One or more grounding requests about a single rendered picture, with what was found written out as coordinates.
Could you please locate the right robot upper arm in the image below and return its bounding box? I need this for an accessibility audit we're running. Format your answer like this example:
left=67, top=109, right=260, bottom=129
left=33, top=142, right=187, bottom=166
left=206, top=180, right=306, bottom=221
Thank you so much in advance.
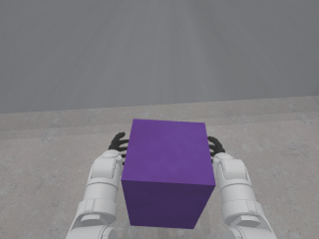
left=222, top=225, right=277, bottom=239

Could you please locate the robot left forearm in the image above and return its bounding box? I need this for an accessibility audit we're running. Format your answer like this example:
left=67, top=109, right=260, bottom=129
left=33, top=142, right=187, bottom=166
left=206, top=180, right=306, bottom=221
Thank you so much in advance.
left=66, top=149, right=123, bottom=239

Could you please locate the robot right forearm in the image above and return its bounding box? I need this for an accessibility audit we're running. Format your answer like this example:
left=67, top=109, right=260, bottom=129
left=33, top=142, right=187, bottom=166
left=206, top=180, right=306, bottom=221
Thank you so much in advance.
left=212, top=152, right=277, bottom=239

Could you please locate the left robot upper arm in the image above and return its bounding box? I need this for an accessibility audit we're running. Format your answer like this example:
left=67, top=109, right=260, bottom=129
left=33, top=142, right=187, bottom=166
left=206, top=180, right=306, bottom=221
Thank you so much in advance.
left=66, top=224, right=119, bottom=239

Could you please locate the left robot hand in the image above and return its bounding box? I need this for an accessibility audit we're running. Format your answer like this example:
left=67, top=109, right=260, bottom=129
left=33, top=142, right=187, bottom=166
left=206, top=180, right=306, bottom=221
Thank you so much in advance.
left=108, top=131, right=129, bottom=165

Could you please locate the carton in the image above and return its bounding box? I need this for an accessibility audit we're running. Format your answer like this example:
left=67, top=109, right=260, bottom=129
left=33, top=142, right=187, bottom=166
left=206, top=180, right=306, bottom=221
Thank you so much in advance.
left=121, top=119, right=216, bottom=229

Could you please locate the right robot hand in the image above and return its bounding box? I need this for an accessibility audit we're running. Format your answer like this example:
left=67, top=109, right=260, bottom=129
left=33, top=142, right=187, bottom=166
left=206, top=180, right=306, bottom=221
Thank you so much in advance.
left=207, top=136, right=225, bottom=163

